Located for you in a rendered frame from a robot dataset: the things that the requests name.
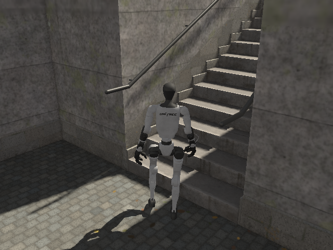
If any right robot upper arm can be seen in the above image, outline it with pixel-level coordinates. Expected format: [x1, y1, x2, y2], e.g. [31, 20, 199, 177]
[179, 106, 192, 134]

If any robot left forearm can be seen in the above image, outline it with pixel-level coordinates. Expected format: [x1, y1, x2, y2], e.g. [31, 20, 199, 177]
[136, 126, 148, 152]

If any robot right forearm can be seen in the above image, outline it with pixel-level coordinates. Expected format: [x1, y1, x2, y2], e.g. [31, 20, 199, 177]
[187, 127, 196, 147]

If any robot left foot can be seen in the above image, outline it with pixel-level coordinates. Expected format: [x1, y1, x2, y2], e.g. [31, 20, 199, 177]
[148, 199, 156, 207]

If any humanoid robot torso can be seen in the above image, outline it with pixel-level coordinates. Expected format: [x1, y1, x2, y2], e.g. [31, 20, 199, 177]
[156, 103, 180, 156]

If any robot left hand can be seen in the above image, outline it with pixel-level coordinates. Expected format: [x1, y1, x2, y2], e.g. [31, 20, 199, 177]
[134, 150, 147, 165]

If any robot right hand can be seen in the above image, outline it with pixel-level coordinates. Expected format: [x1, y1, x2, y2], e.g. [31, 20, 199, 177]
[184, 146, 196, 157]

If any left robot upper arm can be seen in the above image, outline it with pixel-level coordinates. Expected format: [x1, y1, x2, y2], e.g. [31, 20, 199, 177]
[143, 105, 158, 134]

